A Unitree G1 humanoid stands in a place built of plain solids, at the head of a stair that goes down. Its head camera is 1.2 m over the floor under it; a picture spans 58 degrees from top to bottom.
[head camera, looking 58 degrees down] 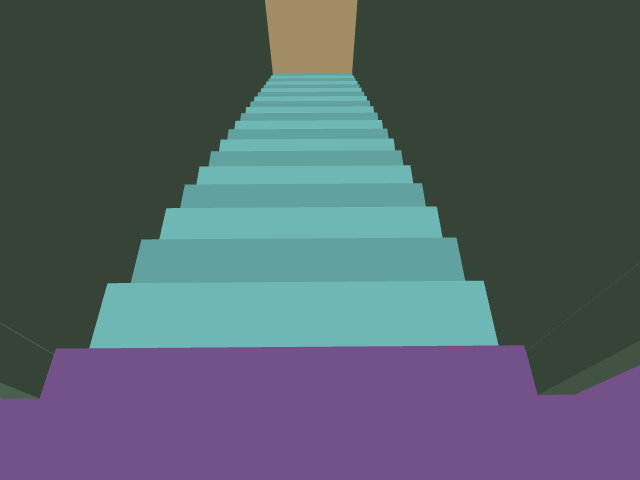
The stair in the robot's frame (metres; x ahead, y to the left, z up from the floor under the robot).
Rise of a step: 0.17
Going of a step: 0.29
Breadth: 1.33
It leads straight ahead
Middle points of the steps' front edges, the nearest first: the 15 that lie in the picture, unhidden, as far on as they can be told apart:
0.39 0.08 0.00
0.68 0.08 -0.17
0.97 0.09 -0.34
1.26 0.09 -0.51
1.55 0.09 -0.69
1.84 0.09 -0.86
2.13 0.10 -1.03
2.42 0.10 -1.20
2.70 0.10 -1.37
2.99 0.10 -1.54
3.28 0.10 -1.72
3.57 0.11 -1.89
3.86 0.11 -2.06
4.15 0.11 -2.23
4.44 0.11 -2.40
